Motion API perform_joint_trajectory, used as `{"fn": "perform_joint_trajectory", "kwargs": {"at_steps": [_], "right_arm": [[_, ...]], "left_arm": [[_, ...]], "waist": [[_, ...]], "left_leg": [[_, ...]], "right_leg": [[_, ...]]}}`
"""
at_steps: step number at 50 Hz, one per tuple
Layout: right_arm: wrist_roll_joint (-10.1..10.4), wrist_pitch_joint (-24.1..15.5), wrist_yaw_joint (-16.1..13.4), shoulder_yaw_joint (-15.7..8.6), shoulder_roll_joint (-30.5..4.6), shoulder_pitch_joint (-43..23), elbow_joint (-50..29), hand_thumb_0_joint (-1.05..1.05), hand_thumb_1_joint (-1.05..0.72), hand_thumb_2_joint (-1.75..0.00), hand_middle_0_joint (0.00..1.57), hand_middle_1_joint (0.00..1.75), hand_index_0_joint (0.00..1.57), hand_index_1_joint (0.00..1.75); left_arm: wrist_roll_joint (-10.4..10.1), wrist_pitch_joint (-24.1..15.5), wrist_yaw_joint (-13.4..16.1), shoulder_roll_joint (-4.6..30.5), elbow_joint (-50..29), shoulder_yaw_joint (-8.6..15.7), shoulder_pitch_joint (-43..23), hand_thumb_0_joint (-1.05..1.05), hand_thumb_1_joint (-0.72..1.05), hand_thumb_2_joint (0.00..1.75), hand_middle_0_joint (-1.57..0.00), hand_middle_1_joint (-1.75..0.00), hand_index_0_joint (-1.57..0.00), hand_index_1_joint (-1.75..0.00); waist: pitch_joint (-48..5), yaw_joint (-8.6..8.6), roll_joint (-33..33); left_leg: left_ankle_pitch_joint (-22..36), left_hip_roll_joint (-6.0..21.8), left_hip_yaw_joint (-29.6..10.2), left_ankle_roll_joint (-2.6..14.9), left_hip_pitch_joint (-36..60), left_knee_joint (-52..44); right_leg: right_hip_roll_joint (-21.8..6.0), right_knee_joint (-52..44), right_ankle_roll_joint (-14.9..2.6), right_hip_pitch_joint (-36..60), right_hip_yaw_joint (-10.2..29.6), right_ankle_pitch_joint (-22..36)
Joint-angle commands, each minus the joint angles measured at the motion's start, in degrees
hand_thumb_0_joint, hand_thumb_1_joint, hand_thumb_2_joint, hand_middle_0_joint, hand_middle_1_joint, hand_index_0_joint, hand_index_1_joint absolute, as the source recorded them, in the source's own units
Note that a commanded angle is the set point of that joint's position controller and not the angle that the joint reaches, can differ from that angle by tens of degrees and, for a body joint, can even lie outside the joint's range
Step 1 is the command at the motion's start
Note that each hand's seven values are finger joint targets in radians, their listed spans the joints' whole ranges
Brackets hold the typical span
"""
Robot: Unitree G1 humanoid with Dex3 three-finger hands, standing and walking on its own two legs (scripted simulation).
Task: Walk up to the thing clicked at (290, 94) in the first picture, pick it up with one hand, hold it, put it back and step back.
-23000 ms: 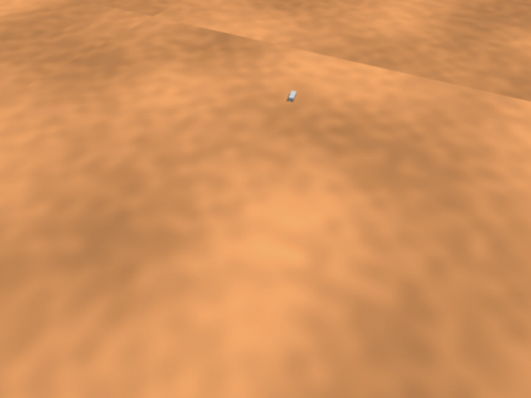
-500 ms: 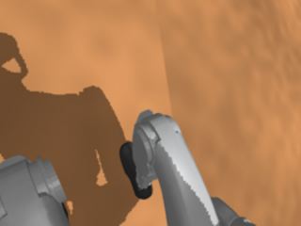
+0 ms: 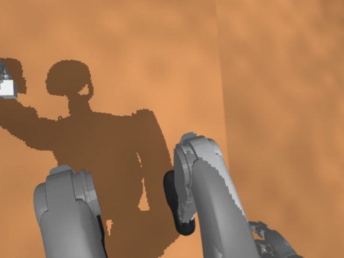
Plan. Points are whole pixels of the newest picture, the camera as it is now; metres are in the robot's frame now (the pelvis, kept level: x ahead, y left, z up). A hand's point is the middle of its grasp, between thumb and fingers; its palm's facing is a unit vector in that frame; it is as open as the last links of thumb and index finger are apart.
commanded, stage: settle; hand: left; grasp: from above
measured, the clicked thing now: out of the picture +0.50 +0.31 -0.20
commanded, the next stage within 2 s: lift in 0.10 s
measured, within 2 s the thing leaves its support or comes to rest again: neither
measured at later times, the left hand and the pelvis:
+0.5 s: hand out of the picture +0.46 +0.32 -0.10, palm faces -0.49 -0.05 -0.87, open 6.5 cm; pelvis +0.00 +0.00 +0.04, yaw +3 degrees
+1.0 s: hand out of the picture +0.39 +0.31 +0.08, palm faces -0.42 -0.07 -0.90, open 6.5 cm; pelvis +0.00 +0.00 +0.15, yaw +7 degrees
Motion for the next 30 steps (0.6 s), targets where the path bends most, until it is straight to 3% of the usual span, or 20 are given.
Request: {"fn": "perform_joint_trajectory", "kwargs": {"at_steps": [1, 5, 9, 10, 11, 12, 13, 15, 19, 23, 28, 30], "right_arm": [[0.4, 0.8, -1.6, -5.9, -15.3, 11.3, -0.1, 0.00, -0.91, -0.90, 0.20, 0.30, 0.20, 0.30], [0.8, 1.2, -2.0, -6.4, -15.3, 12.1, 0.3, 0.00, -0.91, -0.90, 0.20, 0.30, 0.20, 0.30], [1.1, 1.6, -2.5, -6.8, -14.7, 12.0, 0.8, 0.00, -0.91, -0.90, 0.20, 0.30, 0.20, 0.30], [1.1, 1.7, -2.4, -6.6, -14.0, 12.0, 0.7, 0.00, -0.94, -0.92, 0.20, 0.30, 0.20, 0.30], [1.3, 1.8, -2.5, -6.8, -14.2, 12.3, 0.9, 0.00, -0.89, -0.90, 0.20, 0.30, 0.20, 0.30], [1.5, 1.9, -2.6, -7.2, -14.6, 12.3, 0.7, 0.00, -0.94, -0.91, 0.20, 0.30, 0.20, 0.30], [1.6, 1.9, -2.7, -7.3, -14.4, 13.1, 0.6, 0.00, -0.92, -0.91, 0.20, 0.30, 0.20, 0.30], [2.0, 2.2, -2.7, -7.8, -14.1, 13.1, 0.5, 0.00, -0.92, -0.91, 0.20, 0.30, 0.20, 0.30], [2.9, 3.3, -3.0, -9.0, -13.6, 12.9, 0.0, 0.00, -0.92, -0.91, 0.20, 0.30, 0.20, 0.30], [3.7, 4.4, -3.5, -10.3, -13.1, 12.5, -0.8, 0.00, -0.92, -0.91, 0.20, 0.30, 0.20, 0.30], [4.8, 5.2, -4.1, -11.4, -11.6, 12.3, -1.1, 0.00, -0.92, -0.91, 0.20, 0.30, 0.20, 0.30], [5.0, 5.5, -4.5, -11.8, -11.5, 11.7, -1.6, 0.00, -0.92, -0.91, 0.20, 0.30, 0.20, 0.30]], "left_arm": [[-0.8, -0.3, 2.1, 14.0, -9.8, 2.1, -19.8, 0.00, 0.92, 0.05, -1.27, -0.01, -1.29, 0.00], [-0.3, 0.4, 2.2, 12.9, -8.7, 1.6, -21.0, 0.00, 0.91, 0.07, -1.26, -0.03, -1.28, -0.02], [-1.4, 1.1, 1.5, 10.7, -8.8, 0.3, -22.6, 0.00, 0.90, 0.09, -1.26, -0.03, -1.28, -0.02], [-1.6, 1.1, 1.4, 10.9, -10.8, 0.1, -22.9, 0.00, 0.92, 0.05, -1.29, -0.09, -1.32, -0.06], [-1.9, 1.3, 1.2, 10.8, -10.2, 0.2, -22.1, 0.00, 0.84, 0.09, -1.21, -0.01, -1.24, 0.00], [-2.0, 1.6, 0.8, 11.6, -10.3, 0.7, -21.6, 0.00, 0.89, 0.02, -1.25, -0.08, -1.28, -0.05], [-2.5, 2.0, 0.2, 10.3, -9.4, 0.4, -20.8, 0.00, 0.89, 0.06, -1.21, -0.11, -1.25, -0.06], [-3.7, 2.5, -1.1, 10.9, -12.8, 0.9, -21.5, 0.00, 0.87, 0.09, -1.20, -0.11, -1.23, -0.07], [-6.1, 3.3, -4.0, 11.0, -16.0, 1.7, -18.4, 0.00, 0.86, 0.11, -1.18, -0.16, -1.22, -0.11], [-7.1, 2.4, -6.4, 11.9, -21.3, 3.2, -15.7, 0.00, 0.89, 0.12, -1.20, -0.16, -1.24, -0.11], [-10.1, 0.5, -9.1, 8.9, -26.1, 3.4, -11.4, 0.00, 0.92, 0.18, -1.23, -0.18, -1.26, -0.15], [-10.2, -0.1, -9.4, 9.3, -26.8, 3.7, -9.7, 0.00, 0.91, 0.20, -1.22, -0.19, -1.25, -0.16]], "waist": [[-39.7, -1.46, 23.1], [-39.5, -1.62, 23.7], [-38.8, -2.29, 22.1], [-41.3, -1.63, 23.3], [-41.7, -1.42, 23.0], [-42.2, -0.82, 22.6], [-40.9, -1.24, 22.0], [-43.0, -0.51, 23.9], [-46.3, 1.43, 22.4], [-48.7, 3.39, 21.9], [-48.1, 4.23, 19.7], [-48.0, 4.79, 18.1]], "left_leg": [[8.9, -0.1, 6.3, -0.34, 31.3, -16.7], [10.2, -0.5, 5.5, -0.43, 33.7, -18.6], [8.4, -0.5, 6.6, 0.00, 32.7, -19.0], [9.0, -0.3, 7.1, 0.08, 33.4, -19.7], [9.7, -0.4, 7.1, 0.07, 33.7, -19.6], [9.8, -0.6, 6.9, 0.04, 33.8, -19.9], [9.8, -0.7, 6.9, 0.00, 33.8, -20.3], [9.9, -0.5, 6.8, -0.09, 35.9, -21.9], [9.4, -0.6, 7.3, 0.25, 37.1, -23.8], [9.6, -0.8, 7.6, 0.41, 38.8, -25.8], [10.2, -0.6, 7.0, 0.50, 41.8, -29.0], [7.5, -0.4, 6.7, 0.79, 42.2, -30.6]], "right_leg": [[1.9, -11.4, -5.78, 16.7, -6.5, 7.7], [1.5, -11.5, -5.88, 15.0, -6.5, 9.0], [1.4, -12.9, -5.80, 15.2, -6.0, 7.7], [1.5, -12.8, -5.59, 17.2, -5.7, 8.3], [1.4, -12.9, -5.60, 17.3, -5.6, 8.9], [1.3, -13.1, -5.86, 16.9, -5.7, 8.5], [1.1, -13.8, -5.87, 17.2, -5.5, 8.5], [0.8, -14.1, -5.69, 17.9, -5.3, 8.6], [0.8, -15.5, -5.82, 20.0, -4.4, 7.8], [0.6, -17.3, -6.02, 21.8, -3.4, 7.6], [0.3, -19.6, -5.71, 22.9, -2.3, 8.4], [0.5, -20.9, -5.60, 23.7, -2.1, 6.9]]}}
